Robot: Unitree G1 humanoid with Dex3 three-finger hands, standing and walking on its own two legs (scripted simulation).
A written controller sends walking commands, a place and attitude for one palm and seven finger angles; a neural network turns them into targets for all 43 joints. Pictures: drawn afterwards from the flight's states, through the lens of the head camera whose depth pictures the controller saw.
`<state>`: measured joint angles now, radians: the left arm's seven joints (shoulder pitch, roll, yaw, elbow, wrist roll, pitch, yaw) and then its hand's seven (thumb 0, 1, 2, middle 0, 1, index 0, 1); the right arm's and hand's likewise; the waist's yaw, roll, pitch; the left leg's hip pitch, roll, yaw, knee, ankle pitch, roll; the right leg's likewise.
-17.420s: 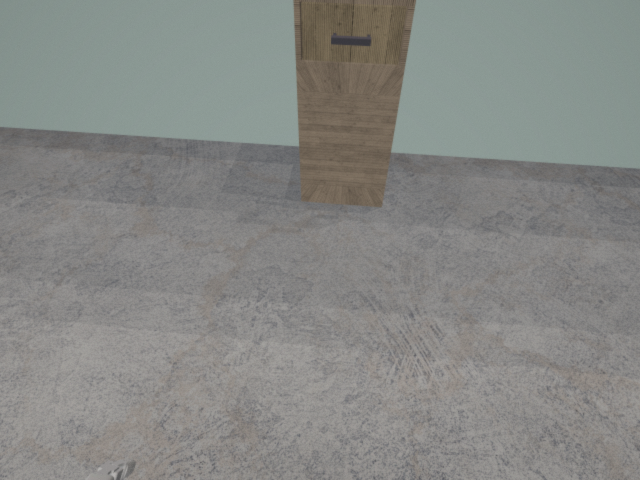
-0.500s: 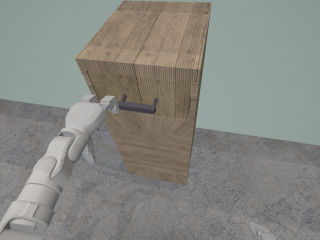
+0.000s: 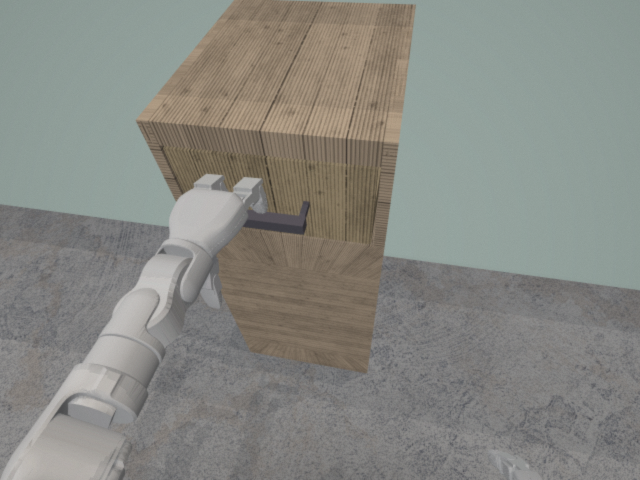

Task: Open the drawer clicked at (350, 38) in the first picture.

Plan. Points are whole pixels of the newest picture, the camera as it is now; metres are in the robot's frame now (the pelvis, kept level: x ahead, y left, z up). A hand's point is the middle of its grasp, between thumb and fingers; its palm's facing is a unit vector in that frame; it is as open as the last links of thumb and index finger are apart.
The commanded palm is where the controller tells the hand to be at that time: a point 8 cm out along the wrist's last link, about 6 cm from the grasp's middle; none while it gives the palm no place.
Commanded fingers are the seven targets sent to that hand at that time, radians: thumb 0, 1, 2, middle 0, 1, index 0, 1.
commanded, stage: move the hooked fingers above the handle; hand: left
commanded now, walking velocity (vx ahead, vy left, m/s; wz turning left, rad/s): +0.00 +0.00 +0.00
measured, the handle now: (269, 211) +0.51 +0.13 +0.00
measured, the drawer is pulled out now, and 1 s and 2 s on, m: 0.00 0.00 0.00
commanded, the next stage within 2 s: none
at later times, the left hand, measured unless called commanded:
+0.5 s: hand (261, 213) +0.46 +0.12 +0.05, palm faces -0.01 -0.04 -1.00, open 13.9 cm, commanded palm +0.44 +0.15 +0.11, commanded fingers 0.00 -0.50 0.30 -0.30 -1.20 -0.30 -1.20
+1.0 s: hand (253, 221) +0.44 +0.13 +0.05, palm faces -0.03 -0.03 -1.00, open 13.9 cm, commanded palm +0.44 +0.15 +0.12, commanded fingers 0.00 -0.50 0.30 -0.30 -1.20 -0.30 -1.20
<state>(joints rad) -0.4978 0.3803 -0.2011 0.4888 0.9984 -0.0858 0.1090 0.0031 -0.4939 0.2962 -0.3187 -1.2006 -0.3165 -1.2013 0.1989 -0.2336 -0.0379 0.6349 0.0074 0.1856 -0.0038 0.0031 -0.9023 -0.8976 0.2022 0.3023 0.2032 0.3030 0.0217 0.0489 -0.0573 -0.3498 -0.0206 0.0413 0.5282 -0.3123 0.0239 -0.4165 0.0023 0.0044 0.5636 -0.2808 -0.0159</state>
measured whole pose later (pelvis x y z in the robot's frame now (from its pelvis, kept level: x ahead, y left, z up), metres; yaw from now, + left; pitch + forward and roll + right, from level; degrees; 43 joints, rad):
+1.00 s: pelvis -0.02 -0.01 -0.01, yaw +1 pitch +11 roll +1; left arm -0.80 0.37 -0.20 0.90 1.05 -0.11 0.22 0.00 -0.49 0.30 -0.32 -1.20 -0.32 -1.20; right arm 0.27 -0.26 -0.06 0.67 0.00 0.14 -0.03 0.00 -0.90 -0.90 0.20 0.30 0.20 0.30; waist -0.06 0.03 -0.07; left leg -0.49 -0.01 0.03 0.60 -0.31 0.01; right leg -0.55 0.01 -0.01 0.62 -0.28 -0.03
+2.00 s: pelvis -0.01 +0.00 -0.01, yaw -1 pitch +13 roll +1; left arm -0.75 0.36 -0.12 0.84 1.08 -0.14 0.26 0.01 -0.49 0.30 -0.32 -1.20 -0.32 -1.20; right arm 0.27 -0.24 -0.05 0.65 -0.01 0.17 -0.03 0.00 -0.90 -0.90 0.20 0.30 0.20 0.30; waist -0.07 0.03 -0.09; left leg -0.51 0.00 0.05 0.63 -0.35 0.02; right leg -0.57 0.02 0.02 0.65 -0.30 -0.02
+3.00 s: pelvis -0.03 -0.01 -0.01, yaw +1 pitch +12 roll +1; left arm -0.76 0.47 -0.20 0.87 1.02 -0.17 0.13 0.00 -0.49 0.30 -0.32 -1.20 -0.32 -1.21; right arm 0.34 -0.29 -0.07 0.67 0.01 0.11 -0.08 0.00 -0.90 -0.90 0.20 0.30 0.20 0.30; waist -0.06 0.03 -0.05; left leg -0.54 0.00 0.02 0.64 -0.31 0.01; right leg -0.59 0.02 -0.02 0.64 -0.26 -0.03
